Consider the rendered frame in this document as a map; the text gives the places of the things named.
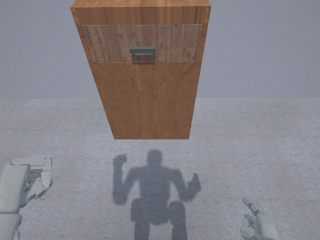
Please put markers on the left robot hand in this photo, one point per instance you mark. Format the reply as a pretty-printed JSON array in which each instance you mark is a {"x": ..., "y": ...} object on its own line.
[{"x": 35, "y": 170}]

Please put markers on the cabinet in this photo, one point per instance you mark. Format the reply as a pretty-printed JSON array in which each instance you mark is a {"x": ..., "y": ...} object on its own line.
[{"x": 145, "y": 100}]

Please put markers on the right robot hand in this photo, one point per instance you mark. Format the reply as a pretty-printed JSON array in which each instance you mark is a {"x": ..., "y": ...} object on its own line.
[{"x": 261, "y": 228}]

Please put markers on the drawer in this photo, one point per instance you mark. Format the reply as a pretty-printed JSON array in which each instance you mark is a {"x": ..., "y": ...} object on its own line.
[{"x": 173, "y": 42}]

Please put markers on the left robot forearm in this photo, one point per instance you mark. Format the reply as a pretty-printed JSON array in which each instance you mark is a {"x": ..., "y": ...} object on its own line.
[{"x": 9, "y": 222}]

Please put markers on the handle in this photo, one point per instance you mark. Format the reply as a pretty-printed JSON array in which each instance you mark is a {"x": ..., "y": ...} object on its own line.
[{"x": 142, "y": 49}]

